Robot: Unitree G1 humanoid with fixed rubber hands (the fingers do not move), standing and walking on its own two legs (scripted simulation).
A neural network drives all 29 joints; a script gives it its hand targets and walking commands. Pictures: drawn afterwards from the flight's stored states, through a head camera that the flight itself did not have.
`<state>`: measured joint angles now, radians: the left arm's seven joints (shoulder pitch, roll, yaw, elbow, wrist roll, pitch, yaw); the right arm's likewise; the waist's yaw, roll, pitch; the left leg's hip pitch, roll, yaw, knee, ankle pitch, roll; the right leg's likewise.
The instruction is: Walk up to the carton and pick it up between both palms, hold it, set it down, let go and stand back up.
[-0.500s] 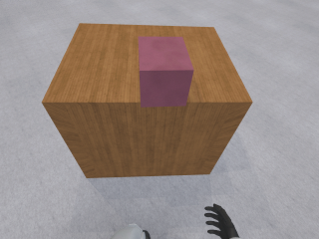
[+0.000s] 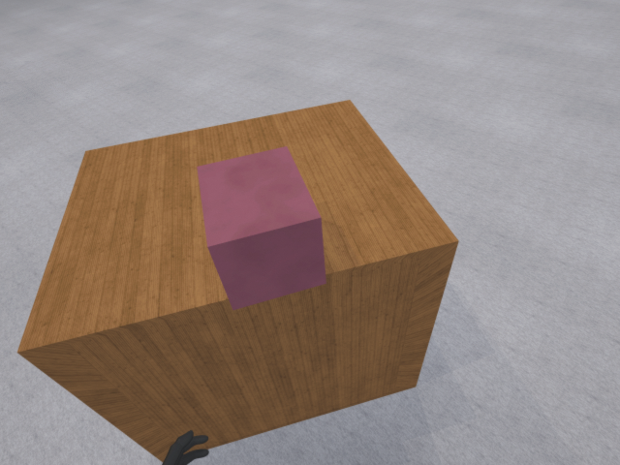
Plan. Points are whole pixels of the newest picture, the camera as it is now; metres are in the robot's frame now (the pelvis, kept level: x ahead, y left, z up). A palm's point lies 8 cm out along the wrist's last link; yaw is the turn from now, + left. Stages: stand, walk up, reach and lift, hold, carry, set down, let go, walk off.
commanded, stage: walk up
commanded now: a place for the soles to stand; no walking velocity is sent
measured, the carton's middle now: (261, 224) +0.54 +0.08 +0.02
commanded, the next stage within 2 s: none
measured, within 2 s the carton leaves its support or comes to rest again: neither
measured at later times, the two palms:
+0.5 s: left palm out of the picture +0.15 +0.33 -0.13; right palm (410, 433) +0.20 -0.13 -0.07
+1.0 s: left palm out of the picture +0.14 +0.20 -0.07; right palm out of the picture +0.14 -0.24 -0.10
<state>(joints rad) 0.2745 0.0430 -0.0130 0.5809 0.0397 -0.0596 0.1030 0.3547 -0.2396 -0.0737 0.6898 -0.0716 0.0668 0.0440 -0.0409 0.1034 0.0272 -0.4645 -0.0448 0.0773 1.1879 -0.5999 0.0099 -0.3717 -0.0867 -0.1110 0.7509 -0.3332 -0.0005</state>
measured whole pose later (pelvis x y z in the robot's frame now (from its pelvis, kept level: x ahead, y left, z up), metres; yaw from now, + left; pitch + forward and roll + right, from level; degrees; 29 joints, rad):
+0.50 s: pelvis +0.05 +0.08 +0.00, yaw +5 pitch -1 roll +0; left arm 0.18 0.25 0.04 0.69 0.04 0.07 0.02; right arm 0.24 -0.09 -0.03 0.55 -0.03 -0.03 -0.06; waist -0.01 -0.11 0.14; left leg -0.44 0.03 0.06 0.71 -0.25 0.02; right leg -0.49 -0.01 -0.01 1.23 -0.61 0.06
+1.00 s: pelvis +0.02 -0.01 +0.01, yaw +5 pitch -3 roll -1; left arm 0.24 0.10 0.01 0.63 0.02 0.00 0.02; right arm 0.30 -0.22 -0.05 0.65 -0.04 0.03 -0.03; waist -0.02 0.07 0.00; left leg -0.54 -0.02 -0.06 1.13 -0.47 -0.08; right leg -0.28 -0.01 -0.13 0.69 -0.37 -0.04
